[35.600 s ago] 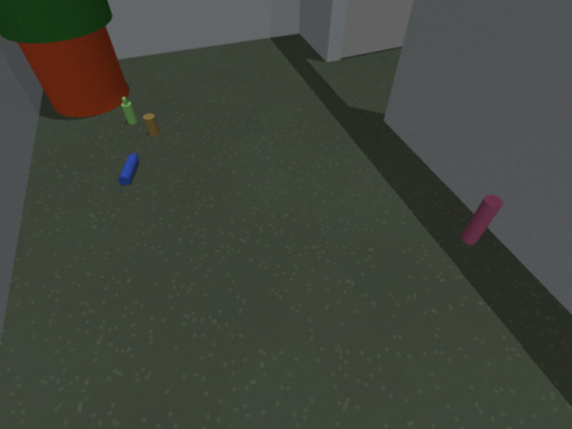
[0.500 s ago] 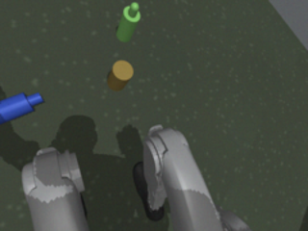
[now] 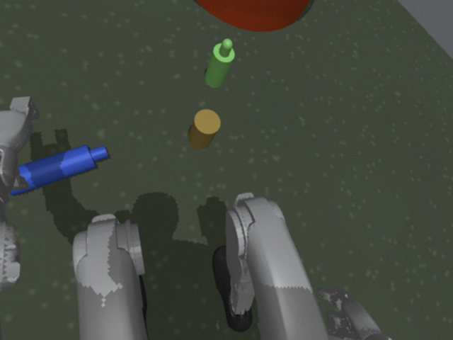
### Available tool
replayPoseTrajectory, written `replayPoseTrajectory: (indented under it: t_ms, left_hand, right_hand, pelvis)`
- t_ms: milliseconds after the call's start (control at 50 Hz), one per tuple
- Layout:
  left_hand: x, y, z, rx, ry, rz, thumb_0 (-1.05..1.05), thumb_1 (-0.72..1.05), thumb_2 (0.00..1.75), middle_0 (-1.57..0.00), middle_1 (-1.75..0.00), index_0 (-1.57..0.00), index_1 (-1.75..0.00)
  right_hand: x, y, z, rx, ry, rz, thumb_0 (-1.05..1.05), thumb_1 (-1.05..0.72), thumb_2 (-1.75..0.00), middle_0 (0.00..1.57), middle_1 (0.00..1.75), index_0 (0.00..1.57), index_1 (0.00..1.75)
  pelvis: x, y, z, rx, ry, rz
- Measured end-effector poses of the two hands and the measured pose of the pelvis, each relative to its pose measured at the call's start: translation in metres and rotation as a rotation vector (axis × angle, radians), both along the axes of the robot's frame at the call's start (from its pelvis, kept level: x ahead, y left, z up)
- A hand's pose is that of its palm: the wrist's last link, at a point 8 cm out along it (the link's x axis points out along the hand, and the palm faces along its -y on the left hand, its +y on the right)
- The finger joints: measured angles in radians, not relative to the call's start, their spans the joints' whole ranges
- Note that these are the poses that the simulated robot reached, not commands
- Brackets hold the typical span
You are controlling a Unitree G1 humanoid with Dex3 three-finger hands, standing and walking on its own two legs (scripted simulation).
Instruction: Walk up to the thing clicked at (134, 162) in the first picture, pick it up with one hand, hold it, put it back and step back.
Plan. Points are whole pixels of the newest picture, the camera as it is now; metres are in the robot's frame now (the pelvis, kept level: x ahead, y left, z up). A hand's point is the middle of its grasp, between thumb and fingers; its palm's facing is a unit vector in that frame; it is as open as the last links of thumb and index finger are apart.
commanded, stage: withdraw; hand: left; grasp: from above
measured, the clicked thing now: (60, 166) +0.48 +0.28 -0.32
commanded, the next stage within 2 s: home in 0.06 s
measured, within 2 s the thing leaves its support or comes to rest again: neither
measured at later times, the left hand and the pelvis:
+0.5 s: hand out of the picture +0.43 +0.30 -0.08, palm faces -0.31 -0.29 -0.91, open 10.9 cm; pelvis +0.02 +0.01 +0.05, yaw +1 degrees
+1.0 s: hand out of the picture +0.27 +0.24 +0.14, palm faces -0.01 -0.91 -0.42, open 7.4 cm; pelvis +0.03 +0.00 +0.23, yaw +6 degrees
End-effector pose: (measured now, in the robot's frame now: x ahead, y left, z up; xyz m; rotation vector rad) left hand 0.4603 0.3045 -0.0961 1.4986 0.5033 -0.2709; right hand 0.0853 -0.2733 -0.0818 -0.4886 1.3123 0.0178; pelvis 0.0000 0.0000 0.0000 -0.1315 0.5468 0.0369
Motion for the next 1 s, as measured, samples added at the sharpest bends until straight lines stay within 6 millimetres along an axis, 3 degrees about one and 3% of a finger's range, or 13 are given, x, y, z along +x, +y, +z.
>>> replayPoseTrajectory:
  t_ms: [160,260,380,480,600,700,860,1000]
  left_hand:
    - [0.002,0.005,-0.046,-0.017,-0.010,-0.012,0.00,-0.49,1.01,-0.10,-1.01,-0.09,-1.01]
    - [0.003,0.003,-0.039,-0.017,-0.125,-0.016,0.00,-0.44,0.97,-0.14,-0.97,-0.13,-0.96]
    - [0.001,0.009,0.014,-0.023,-0.212,0.106,0.00,-0.19,0.91,-0.20,-0.75,-0.19,-0.75]
    - [-0.022,0.009,0.065,-0.098,-0.146,0.248,0.00,0.10,0.90,-0.22,-0.60,-0.21,-0.60]
    - [-0.077,-0.002,0.115,-0.311,-0.022,0.370,0.00,0.49,0.96,-0.24,-0.50,-0.23,-0.50]
    - [-0.121,-0.011,0.152,-0.510,-0.031,0.438,0.00,0.72,0.94,-0.23,-0.40,-0.23,-0.41]
    - [-0.173,-0.009,0.212,-0.670,-0.080,0.611,0.01,0.86,0.91,-0.22,-0.33,-0.22,-0.33]
    - [-0.207,-0.023,0.271,-0.848,-0.040,0.784,0.01,0.89,0.90,-0.21,-0.31,-0.21,-0.31]
  right_hand:
    - [-0.046,0.006,-0.011,-0.037,0.154,-0.056,0.01,-0.90,-0.90,0.20,0.30,0.20,0.30]
    - [-0.050,0.016,-0.018,-0.004,0.184,-0.104,0.01,-0.89,-0.90,0.21,0.30,0.20,0.30]
    - [-0.018,0.022,-0.014,0.059,0.094,-0.126,0.01,-0.89,-0.90,0.21,0.30,0.20,0.30]
    - [0.020,0.026,0.008,0.120,-0.013,-0.126,0.01,-0.90,-0.90,0.21,0.30,0.20,0.30]
    - [0.067,0.029,0.059,0.141,-0.146,-0.089,0.01,-0.90,-0.90,0.21,0.30,0.20,0.30]
    - [0.105,0.029,0.107,0.112,-0.266,-0.042,0.01,-0.90,-0.90,0.21,0.30,0.20,0.30]
    - [0.152,0.045,0.177,0.116,-0.454,-0.009,0.01,-0.91,-0.90,0.20,0.30,0.20,0.30]
    - [0.166,0.068,0.238,0.168,-0.544,-0.024,0.01,-0.91,-0.90,0.21,0.30,0.20,0.30]
  pelvis:
    - [0.005,0.005,-0.018,-0.021,0.007,-0.006]
    - [0.012,0.007,-0.018,-0.015,0.035,0.000]
    - [0.017,0.006,0.004,-0.001,0.076,0.006]
    - [0.019,0.007,0.043,0.009,0.088,0.012]
    - [0.020,0.006,0.096,0.031,0.063,0.022]
    - [0.019,0.004,0.131,0.040,0.026,0.039]
    - [0.020,0.004,0.180,0.045,-0.042,0.064]
    - [0.033,0.005,0.235,0.059,-0.107,0.078]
